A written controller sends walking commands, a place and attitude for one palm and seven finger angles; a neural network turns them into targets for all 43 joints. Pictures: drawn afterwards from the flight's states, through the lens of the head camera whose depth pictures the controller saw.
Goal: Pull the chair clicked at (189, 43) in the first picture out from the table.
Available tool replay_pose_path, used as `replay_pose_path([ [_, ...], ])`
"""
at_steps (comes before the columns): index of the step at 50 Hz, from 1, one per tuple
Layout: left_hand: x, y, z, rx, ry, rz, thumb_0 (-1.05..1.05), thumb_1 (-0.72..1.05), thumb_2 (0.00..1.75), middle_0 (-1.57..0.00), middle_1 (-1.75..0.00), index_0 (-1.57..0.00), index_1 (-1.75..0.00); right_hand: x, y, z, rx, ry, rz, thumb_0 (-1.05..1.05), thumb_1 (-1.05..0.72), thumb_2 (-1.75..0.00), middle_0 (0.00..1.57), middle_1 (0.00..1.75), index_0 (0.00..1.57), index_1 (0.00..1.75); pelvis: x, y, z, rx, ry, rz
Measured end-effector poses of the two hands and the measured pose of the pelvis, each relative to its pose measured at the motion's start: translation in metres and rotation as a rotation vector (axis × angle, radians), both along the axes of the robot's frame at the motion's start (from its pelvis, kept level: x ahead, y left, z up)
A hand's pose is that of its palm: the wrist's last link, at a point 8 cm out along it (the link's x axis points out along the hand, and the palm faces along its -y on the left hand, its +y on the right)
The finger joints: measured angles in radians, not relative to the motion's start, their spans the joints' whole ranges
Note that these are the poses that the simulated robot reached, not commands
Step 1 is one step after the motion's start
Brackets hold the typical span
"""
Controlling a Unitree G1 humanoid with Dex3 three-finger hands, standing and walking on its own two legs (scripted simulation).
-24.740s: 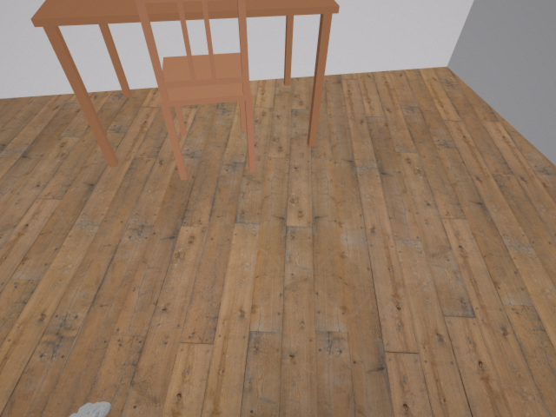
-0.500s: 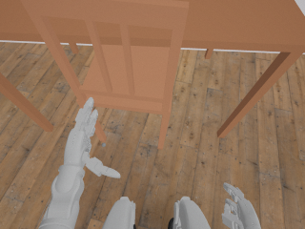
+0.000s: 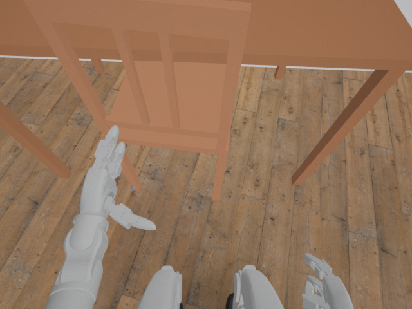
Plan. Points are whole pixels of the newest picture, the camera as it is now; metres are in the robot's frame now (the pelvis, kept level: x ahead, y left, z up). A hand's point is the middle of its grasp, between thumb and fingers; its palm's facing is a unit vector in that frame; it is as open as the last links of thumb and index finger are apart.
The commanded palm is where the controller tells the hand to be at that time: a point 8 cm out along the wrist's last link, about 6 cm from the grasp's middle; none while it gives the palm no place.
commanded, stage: aim the fingers beside a spindle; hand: left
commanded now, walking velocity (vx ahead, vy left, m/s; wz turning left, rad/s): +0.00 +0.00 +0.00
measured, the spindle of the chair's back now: (135, 84) +0.58 +0.18 +0.03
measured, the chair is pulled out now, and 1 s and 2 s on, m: -0.09 -0.09 -0.09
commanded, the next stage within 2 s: push the fingers through the gap in 0.48 s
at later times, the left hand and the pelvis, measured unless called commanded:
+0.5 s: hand (134, 189) +0.33 +0.14 +0.02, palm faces -0.05 -1.00 -0.03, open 17.0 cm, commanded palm +0.31 +0.20 +0.02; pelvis +0.00 +0.00 +0.00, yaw +0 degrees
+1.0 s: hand (140, 168) +0.37 +0.14 +0.02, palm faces -0.03 -1.00 -0.04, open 16.9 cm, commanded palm +0.35 +0.20 +0.02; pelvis +0.00 +0.00 +0.00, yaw +0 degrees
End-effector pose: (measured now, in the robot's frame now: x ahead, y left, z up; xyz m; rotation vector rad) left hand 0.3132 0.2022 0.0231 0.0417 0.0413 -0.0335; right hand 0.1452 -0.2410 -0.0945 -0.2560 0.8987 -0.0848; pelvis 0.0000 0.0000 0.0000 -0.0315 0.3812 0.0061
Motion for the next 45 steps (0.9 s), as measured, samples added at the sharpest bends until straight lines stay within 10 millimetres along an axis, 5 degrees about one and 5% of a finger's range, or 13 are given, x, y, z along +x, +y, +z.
replay_pose_path([
  [27,-0.003,-0.002,-0.003,-0.009,-0.004,-0.006,-0.01,-0.50,0.30,-0.06,-0.08,-0.06,-0.08,0.001,0.007,0.001,0.003,-0.005,0.005,0.01,-0.90,-0.90,0.20,0.30,0.20,0.30,0.000,0.004,0.000,-0.002,0.002,-0.002],
  [45,0.028,-0.008,-0.001,-0.005,-0.015,-0.018,-0.01,-0.50,0.30,-0.06,-0.08,-0.06,-0.08,-0.009,0.003,-0.005,-0.009,0.029,-0.007,0.01,-0.90,-0.90,0.20,0.30,0.21,0.30,-0.003,0.004,-0.002,-0.002,0.011,-0.001],
])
